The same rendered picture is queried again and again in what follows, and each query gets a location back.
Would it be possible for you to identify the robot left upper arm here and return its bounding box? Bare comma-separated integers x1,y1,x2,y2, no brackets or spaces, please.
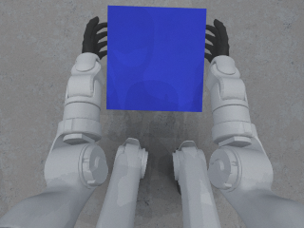
0,142,108,228

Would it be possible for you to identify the right robot shin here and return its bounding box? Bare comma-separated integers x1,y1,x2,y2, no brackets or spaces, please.
178,141,207,185

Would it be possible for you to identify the robot left hand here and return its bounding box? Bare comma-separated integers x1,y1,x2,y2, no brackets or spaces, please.
82,16,107,60

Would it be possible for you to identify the left robot forearm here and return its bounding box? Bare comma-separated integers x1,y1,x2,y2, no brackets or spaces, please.
44,52,105,176

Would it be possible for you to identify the right robot forearm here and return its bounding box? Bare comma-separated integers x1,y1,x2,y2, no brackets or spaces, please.
205,55,268,158

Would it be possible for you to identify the robot shin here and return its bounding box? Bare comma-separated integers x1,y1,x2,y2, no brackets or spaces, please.
178,141,207,185
113,138,141,165

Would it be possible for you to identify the robot right hand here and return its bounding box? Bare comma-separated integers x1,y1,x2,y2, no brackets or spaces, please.
204,19,230,64

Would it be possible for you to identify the robot right upper arm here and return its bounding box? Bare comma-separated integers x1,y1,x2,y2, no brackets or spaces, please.
207,145,304,228

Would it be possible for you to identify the left robot shin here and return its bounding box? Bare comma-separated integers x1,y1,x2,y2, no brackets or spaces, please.
113,138,141,165

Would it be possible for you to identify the carton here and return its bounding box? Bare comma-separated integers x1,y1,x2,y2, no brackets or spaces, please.
106,5,207,112

